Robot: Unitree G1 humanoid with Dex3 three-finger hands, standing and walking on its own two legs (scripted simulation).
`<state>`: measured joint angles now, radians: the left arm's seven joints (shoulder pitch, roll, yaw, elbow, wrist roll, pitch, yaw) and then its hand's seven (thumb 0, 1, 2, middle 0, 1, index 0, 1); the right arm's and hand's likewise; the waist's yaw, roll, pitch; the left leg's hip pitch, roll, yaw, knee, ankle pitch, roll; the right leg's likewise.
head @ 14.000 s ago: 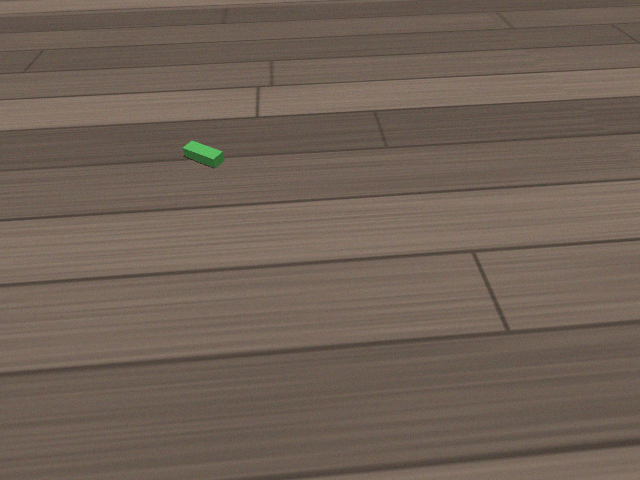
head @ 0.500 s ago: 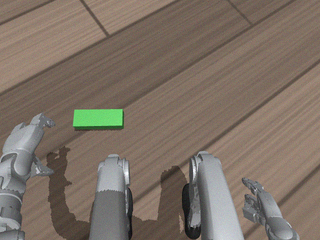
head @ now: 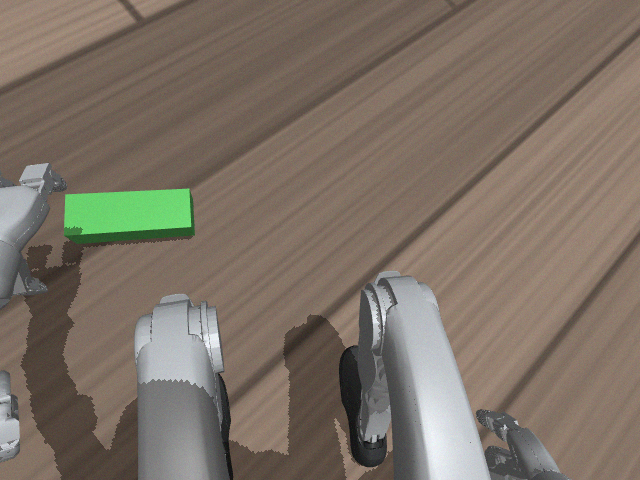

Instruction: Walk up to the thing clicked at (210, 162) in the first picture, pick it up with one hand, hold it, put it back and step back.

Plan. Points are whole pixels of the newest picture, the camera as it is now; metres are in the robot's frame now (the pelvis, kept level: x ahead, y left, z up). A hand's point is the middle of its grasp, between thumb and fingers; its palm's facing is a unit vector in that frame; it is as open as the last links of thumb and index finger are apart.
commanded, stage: rise first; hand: left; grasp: from above
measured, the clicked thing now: (133, 216) +0.51 +0.27 -0.33
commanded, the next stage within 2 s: approach in 0.98 s
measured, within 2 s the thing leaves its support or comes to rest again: neither
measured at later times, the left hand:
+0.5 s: hand (52, 234) +0.43 +0.33 -0.19, palm faces -0.46 -0.05 -0.89, open 14.2 cm
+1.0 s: hand (65, 230) +0.44 +0.33 -0.21, palm faces -0.46 -0.07 -0.89, open 14.1 cm
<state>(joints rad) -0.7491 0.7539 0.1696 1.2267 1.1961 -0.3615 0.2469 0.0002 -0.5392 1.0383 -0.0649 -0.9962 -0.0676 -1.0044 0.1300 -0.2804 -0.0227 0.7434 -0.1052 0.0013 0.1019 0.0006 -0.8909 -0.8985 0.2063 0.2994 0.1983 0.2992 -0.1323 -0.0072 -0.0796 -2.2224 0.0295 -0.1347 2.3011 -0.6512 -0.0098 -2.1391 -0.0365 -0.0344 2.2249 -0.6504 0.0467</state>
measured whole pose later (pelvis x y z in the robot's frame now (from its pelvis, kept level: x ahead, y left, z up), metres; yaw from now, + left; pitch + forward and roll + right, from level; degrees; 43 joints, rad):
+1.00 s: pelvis +0.02 +0.00 -0.04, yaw -1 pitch +33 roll -8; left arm -0.88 0.82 0.18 1.43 1.34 -0.38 0.41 0.00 -0.53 1.01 -0.07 -1.03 -0.08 -1.03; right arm 0.09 -0.27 0.03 0.78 -0.20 0.01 0.13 0.00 -0.91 -0.90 0.21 0.30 0.20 0.30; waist -0.19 -0.03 -0.03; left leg -2.34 0.02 -0.17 2.45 -0.70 -0.03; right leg -2.25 -0.02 -0.04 2.36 -0.69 0.06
